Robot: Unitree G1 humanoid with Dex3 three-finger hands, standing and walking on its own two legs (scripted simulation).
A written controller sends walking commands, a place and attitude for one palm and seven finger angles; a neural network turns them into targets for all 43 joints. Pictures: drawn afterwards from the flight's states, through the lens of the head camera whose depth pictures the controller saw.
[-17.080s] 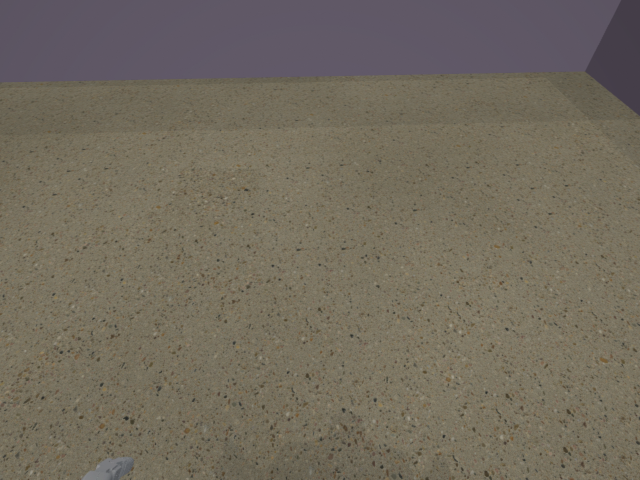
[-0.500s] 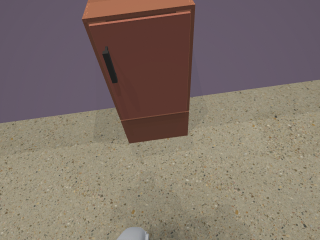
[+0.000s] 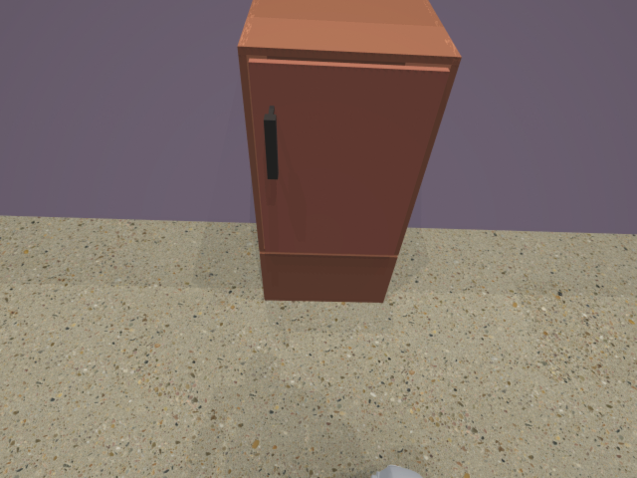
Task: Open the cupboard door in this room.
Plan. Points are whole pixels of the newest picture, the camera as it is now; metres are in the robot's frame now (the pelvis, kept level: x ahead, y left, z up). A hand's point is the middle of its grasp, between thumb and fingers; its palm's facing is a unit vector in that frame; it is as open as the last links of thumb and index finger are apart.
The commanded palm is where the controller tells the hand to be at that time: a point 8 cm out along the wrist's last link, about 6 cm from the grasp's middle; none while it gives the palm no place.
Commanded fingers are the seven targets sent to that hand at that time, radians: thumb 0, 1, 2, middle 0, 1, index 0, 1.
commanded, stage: take the last steps up to it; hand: left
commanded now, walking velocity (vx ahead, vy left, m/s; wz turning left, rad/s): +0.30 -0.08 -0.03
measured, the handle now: (272, 143) +0.79 +0.16 -0.04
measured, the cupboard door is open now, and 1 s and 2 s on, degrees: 0 0 0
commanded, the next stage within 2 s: come to a stop and stand still in 0.56 s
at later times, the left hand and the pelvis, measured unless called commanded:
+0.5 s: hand out of the picture +0.16 +0.10 -0.17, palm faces +0.05 -0.98 -0.19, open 7.3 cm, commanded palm none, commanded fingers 0.00 0.90 0.90 -0.20 -0.30 -0.20 -0.30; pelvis +0.15 -0.07 +0.00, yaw +1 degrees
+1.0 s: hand (250, 380) +0.30 +0.13 -0.18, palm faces +0.05 -0.97 -0.25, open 7.4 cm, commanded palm none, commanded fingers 0.00 0.90 0.90 -0.20 -0.30 -0.20 -0.30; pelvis +0.25 -0.07 +0.00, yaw +1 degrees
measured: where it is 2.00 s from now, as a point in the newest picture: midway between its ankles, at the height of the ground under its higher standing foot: outside the picture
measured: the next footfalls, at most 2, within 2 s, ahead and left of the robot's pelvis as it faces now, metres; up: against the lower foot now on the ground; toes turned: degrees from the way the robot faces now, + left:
right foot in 0.18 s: +0.19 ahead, -0.17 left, +0.00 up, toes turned -9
left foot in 0.64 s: +0.29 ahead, +0.06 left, +0.00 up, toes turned +10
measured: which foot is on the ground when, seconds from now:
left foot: down 0.00-0.20, up 0.22-0.62, down 0.64-1.00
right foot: up 0.00-0.16, down 0.18-0.66, up 0.68-1.00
